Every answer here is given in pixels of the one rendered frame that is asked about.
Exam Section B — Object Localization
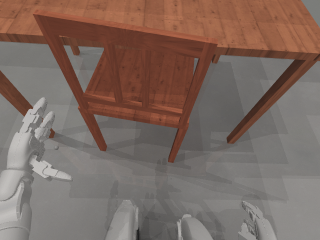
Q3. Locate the chair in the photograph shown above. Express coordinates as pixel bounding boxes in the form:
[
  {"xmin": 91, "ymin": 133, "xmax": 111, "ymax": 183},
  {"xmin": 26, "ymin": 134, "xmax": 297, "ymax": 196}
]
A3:
[{"xmin": 33, "ymin": 9, "xmax": 218, "ymax": 163}]

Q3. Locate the robot right thigh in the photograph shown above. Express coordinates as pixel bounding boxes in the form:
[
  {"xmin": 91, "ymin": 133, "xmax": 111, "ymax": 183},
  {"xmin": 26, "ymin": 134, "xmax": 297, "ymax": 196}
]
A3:
[{"xmin": 175, "ymin": 217, "xmax": 213, "ymax": 240}]

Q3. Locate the robot right hand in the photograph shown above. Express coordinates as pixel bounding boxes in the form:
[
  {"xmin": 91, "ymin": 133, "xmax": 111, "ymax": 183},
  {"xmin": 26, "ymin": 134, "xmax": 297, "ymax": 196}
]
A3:
[{"xmin": 238, "ymin": 201, "xmax": 277, "ymax": 240}]

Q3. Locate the robot right shin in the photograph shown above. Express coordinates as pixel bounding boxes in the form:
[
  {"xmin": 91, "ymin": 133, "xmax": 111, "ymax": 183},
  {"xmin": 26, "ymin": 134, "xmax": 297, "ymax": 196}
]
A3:
[{"xmin": 181, "ymin": 214, "xmax": 192, "ymax": 220}]

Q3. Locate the robot left hand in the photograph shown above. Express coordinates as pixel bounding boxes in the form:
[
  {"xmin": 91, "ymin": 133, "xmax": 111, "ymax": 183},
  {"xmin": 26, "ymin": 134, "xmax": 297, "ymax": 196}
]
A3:
[{"xmin": 6, "ymin": 97, "xmax": 73, "ymax": 182}]

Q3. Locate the table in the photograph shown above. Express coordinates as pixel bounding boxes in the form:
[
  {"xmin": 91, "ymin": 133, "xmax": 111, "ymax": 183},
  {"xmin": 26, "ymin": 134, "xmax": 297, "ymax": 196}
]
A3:
[{"xmin": 0, "ymin": 0, "xmax": 320, "ymax": 144}]

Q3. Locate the left robot forearm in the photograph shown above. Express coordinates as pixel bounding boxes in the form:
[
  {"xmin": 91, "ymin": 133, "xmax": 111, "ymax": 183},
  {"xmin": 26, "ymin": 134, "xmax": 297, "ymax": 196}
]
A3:
[{"xmin": 0, "ymin": 168, "xmax": 34, "ymax": 240}]

